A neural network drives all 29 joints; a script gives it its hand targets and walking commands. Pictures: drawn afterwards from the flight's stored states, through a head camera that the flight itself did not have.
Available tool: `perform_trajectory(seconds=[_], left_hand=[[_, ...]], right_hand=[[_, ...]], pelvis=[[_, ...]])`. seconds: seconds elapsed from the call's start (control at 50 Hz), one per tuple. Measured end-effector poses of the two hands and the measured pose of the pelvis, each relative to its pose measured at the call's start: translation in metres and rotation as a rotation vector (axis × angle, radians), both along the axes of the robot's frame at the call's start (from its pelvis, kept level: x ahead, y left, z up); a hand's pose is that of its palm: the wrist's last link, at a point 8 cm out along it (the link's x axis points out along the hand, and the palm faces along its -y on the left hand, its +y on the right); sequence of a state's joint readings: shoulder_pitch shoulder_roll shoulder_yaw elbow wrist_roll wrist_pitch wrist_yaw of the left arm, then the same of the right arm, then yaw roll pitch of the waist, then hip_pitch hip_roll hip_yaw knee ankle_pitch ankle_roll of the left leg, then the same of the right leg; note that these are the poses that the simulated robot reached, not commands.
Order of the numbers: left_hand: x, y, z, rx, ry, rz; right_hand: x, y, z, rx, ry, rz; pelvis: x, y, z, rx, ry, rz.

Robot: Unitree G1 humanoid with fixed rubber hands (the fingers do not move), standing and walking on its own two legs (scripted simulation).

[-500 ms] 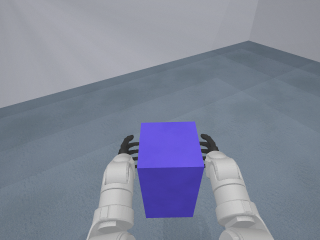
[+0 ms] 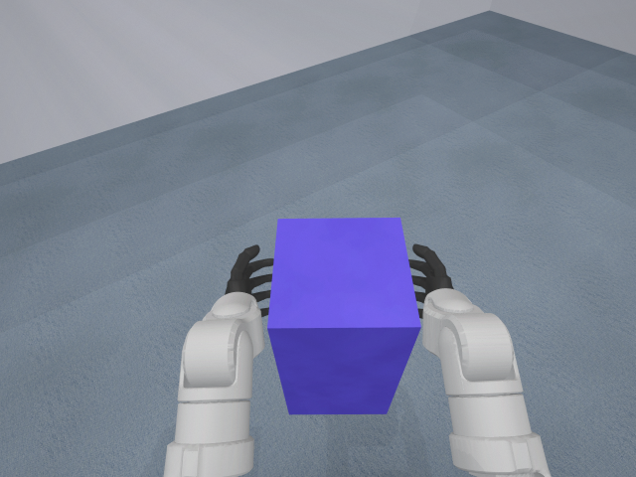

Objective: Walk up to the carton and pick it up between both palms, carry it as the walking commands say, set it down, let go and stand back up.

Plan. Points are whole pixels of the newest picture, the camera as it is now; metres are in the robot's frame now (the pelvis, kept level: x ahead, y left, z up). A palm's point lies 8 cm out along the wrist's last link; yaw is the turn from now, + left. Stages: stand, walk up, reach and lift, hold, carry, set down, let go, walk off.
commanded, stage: carry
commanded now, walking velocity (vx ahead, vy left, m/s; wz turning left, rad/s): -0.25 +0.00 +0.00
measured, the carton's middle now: (338, 327) +0.31 +0.00 +0.02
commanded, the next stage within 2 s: none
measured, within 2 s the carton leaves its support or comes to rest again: neither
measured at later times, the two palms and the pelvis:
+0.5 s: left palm (172, 437) +0.15 +0.16 +0.11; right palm (436, 410) +0.17 -0.08 +0.12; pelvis -0.14 +0.02 +0.02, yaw +2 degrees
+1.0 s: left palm out of the picture -0.04 +0.17 +0.09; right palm out of the picture -0.03 -0.07 +0.10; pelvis -0.33 +0.04 +0.01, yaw +2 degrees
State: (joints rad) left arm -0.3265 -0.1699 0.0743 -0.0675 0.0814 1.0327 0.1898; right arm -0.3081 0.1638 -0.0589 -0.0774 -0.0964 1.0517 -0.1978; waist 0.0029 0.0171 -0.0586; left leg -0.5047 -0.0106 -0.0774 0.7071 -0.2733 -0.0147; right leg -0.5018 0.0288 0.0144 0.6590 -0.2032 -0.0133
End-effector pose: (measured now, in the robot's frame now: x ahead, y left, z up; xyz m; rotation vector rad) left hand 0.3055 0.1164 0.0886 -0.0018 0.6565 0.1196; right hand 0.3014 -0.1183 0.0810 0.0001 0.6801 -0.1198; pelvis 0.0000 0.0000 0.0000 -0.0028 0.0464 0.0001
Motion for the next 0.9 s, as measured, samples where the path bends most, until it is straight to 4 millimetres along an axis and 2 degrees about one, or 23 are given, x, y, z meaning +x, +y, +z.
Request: perform_trajectory(seconds=[0.06,0.14,0.2,0.26,0.32,0.4,0.5,0.56,0.6,0.7,0.8,0.9], left_hand=[[-0.014,-0.004,0.004,0.006,0.028,-0.007],[-0.035,0.001,0.014,0.014,0.041,-0.008],[-0.051,0.012,0.018,0.002,0.035,0.002],[-0.071,0.028,0.013,-0.019,0.033,0.021],[-0.100,0.042,0.009,-0.023,0.072,0.037],[-0.127,0.047,0.016,-0.031,0.072,0.058],[-0.152,0.039,0.026,-0.025,0.042,0.064],[-0.168,0.025,0.025,-0.012,0.038,0.050],[-0.182,0.012,0.021,0.006,0.045,0.028],[-0.220,-0.007,0.015,0.046,0.105,-0.038],[-0.251,-0.006,0.026,0.042,0.072,-0.042],[-0.290,0.015,0.025,0.016,0.050,-0.013]], right_hand=[[-0.017,-0.004,0.002,0.008,0.028,-0.007],[-0.037,0.001,0.012,0.014,0.041,-0.007],[-0.051,0.012,0.018,0.005,0.035,-0.002],[-0.068,0.027,0.017,-0.015,0.035,0.014],[-0.090,0.041,0.017,-0.042,0.072,0.054],[-0.110,0.047,0.027,-0.047,0.075,0.074],[-0.134,0.039,0.035,-0.025,0.045,0.061],[-0.156,0.025,0.030,-0.012,0.041,0.045],[-0.173,0.012,0.022,0.001,0.047,0.027],[-0.227,-0.006,0.009,0.017,0.106,-0.009],[-0.262,-0.005,0.018,0.023,0.072,-0.026],[-0.293,0.015,0.023,0.008,0.052,-0.010]], pelvis=[[-0.013,-0.001,0.004,0.022,0.010,0.018],[-0.032,0.004,0.010,0.042,0.022,0.026],[-0.048,0.012,0.009,0.043,0.033,0.033],[-0.067,0.021,0.004,0.035,0.035,0.047],[-0.083,0.026,0.010,0.000,0.016,0.042],[-0.106,0.025,0.017,-0.026,0.011,0.047],[-0.136,0.019,0.018,-0.029,0.034,0.031],[-0.157,0.011,0.013,-0.019,0.040,0.018],[-0.172,0.006,0.009,-0.016,0.034,0.005],[-0.210,0.003,0.017,0.021,0.007,0.008],[-0.247,0.007,0.021,0.039,0.013,0.014],[-0.287,0.019,0.017,0.039,0.030,0.028]])
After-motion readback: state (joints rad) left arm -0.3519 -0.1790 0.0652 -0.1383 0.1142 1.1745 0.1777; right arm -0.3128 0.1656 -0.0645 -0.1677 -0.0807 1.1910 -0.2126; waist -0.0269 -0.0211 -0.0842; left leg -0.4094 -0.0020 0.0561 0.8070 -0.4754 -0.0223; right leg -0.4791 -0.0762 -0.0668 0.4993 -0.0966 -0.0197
